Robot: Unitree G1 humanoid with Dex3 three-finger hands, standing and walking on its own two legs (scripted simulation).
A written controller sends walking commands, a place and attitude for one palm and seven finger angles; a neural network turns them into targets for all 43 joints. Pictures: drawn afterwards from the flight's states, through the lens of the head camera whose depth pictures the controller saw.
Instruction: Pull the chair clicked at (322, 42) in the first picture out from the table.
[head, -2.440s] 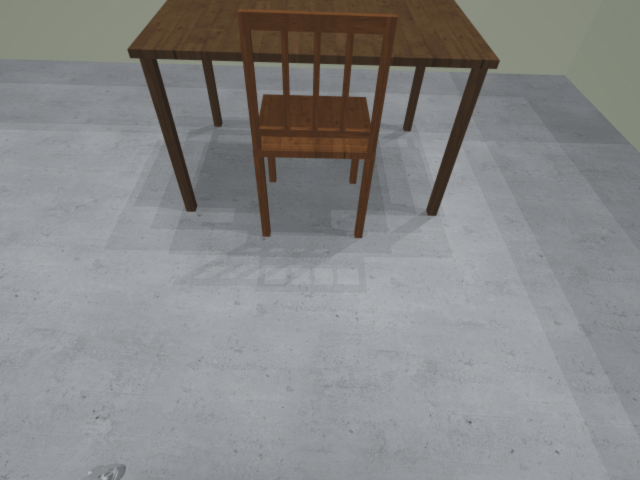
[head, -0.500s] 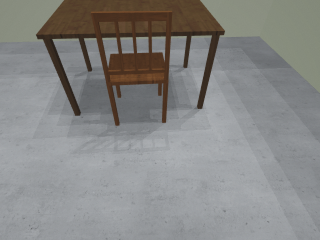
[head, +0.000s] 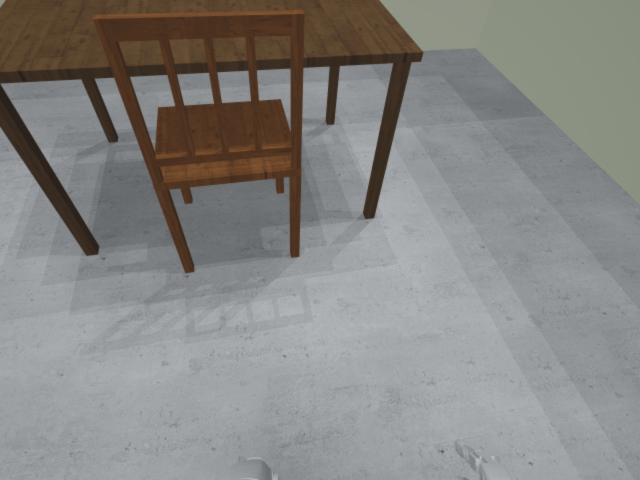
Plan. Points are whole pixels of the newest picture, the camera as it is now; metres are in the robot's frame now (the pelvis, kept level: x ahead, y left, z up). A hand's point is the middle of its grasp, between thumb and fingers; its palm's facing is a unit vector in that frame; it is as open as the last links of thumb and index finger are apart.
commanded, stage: walk to a spot facing it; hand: left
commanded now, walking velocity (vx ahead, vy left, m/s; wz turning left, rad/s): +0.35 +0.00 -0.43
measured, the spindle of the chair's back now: (217, 100) +0.93 +0.36 -0.06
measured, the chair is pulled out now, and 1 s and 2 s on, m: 0.00 0.00 0.00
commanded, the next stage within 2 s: turn to face it in 0.40 s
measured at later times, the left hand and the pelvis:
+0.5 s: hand (269, 328) +0.37 +0.12 -0.14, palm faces -0.27 -0.93 -0.24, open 7.4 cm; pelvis +0.18 -0.03 +0.00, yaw -15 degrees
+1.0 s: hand (247, 321) +0.38 +0.17 -0.16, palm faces -0.05 -0.98 -0.18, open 7.3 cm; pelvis +0.31 -0.02 +0.02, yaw -6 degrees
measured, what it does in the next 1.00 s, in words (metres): walks ahead: right foot, then left foot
